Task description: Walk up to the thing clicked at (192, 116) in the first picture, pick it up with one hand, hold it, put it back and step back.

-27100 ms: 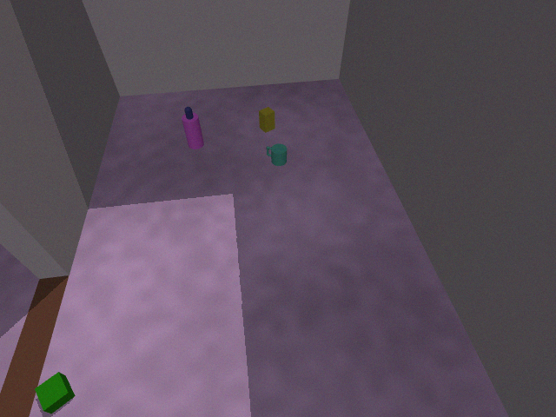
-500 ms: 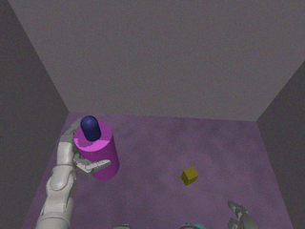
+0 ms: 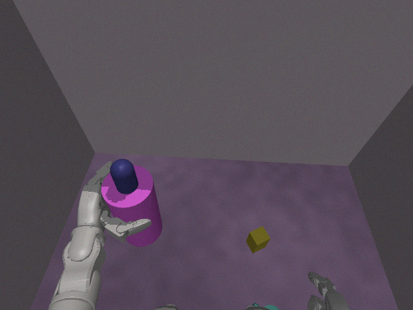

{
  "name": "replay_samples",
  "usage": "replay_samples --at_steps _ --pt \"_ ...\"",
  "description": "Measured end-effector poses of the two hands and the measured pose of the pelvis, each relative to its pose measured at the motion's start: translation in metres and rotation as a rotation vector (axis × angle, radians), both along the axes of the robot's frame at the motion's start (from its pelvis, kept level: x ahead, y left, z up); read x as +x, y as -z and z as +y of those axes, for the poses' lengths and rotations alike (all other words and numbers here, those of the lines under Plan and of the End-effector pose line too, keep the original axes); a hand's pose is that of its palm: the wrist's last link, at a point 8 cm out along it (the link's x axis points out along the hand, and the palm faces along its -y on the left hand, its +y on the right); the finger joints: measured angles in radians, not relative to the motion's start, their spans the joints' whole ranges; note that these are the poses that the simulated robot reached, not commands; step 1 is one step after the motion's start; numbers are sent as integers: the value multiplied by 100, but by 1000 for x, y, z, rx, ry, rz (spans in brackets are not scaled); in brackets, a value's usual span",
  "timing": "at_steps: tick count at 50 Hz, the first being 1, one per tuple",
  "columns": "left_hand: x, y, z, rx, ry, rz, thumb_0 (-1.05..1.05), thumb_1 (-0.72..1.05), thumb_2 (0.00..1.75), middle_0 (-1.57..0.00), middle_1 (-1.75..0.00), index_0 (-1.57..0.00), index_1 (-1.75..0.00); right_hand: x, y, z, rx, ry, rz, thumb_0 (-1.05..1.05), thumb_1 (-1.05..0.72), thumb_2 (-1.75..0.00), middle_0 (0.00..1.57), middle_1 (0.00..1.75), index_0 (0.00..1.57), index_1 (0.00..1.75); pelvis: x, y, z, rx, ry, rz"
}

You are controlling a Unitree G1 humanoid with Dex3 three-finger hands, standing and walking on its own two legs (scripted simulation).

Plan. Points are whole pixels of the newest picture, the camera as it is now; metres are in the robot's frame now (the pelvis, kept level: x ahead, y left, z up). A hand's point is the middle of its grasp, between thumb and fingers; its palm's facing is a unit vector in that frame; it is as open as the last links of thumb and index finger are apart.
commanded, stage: hold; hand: left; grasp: from the side
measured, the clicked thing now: (133, 201) +0.31 +0.16 +0.03
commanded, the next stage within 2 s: crouch in 0.98 s
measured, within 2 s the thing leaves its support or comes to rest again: neither
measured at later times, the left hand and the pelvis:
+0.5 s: hand (128, 199) +0.31 +0.17 +0.03, palm faces +0.06 -1.00 -0.04, open 11.9 cm; pelvis +0.00 +0.00 +0.00, yaw +0 degrees
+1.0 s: hand (127, 199) +0.31 +0.17 +0.03, palm faces +0.06 -1.00 -0.04, open 11.9 cm; pelvis +0.00 +0.00 +0.00, yaw +0 degrees
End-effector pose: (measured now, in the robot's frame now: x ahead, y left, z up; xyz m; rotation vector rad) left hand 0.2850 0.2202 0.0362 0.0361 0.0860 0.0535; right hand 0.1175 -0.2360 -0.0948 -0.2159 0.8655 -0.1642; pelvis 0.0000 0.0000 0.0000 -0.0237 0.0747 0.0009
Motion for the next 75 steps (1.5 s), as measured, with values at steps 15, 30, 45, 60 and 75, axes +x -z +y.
replay_samples --at_steps 15,30,45,60,75 --pt "-1 0 -6 -9 -1 1 -3 -58 98 -57 -100 -62 -101 1 -2 0 -6 0 -2 1 -91 -90 20 30 20 30 1 0 1 0 -1 1" --pt "3 2 -4 -6 -3 6 -3 -58 98 -57 -100 -61 -101 0 1 -1 2 -1 7 1 -91 -90 21 30 20 30 2 0 0 0 -1 7" --pt "5 1 -1 -1 -18 2 -3 -58 98 -57 -100 -62 -101 6 -1 1 2 0 -5 1 -91 -90 20 30 20 30 5 1 1 -2 -1 9" --pt "4 6 -6 -14 -4 7 -3 -58 97 -59 -98 -63 -99 2 2 1 3 -4 9 1 -89 -90 20 30 20 30 3 2 2 -3 -3 14" --pt "13 100 3 -36 -26 35 -3 -58 95 -61 -94 -66 -95 -17 48 -14 -33 -36 113 0 -88 -90 21 30 20 30 -14 48 0 -6 3 193"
